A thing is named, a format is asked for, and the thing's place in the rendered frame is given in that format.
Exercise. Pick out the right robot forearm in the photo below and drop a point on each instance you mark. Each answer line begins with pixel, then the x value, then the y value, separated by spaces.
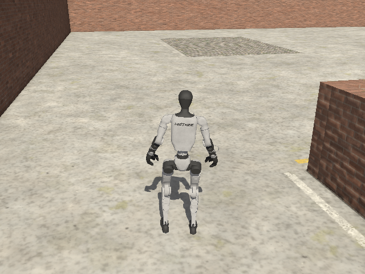
pixel 211 150

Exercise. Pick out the left robot upper arm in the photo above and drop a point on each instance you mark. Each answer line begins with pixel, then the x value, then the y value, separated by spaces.
pixel 166 119

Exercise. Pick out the left robot forearm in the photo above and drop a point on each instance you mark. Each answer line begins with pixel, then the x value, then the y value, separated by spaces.
pixel 153 147

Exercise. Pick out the left robot hand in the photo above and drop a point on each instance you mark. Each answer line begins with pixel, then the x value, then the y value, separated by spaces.
pixel 148 157

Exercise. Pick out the right robot shin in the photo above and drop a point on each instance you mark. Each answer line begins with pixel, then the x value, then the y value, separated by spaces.
pixel 194 208

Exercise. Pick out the right robot hand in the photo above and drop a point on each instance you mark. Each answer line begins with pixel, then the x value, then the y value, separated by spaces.
pixel 215 160

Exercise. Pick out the right robot upper arm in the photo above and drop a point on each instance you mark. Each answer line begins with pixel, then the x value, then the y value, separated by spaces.
pixel 204 130

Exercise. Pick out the robot left foot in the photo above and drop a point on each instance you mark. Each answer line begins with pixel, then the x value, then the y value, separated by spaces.
pixel 165 227

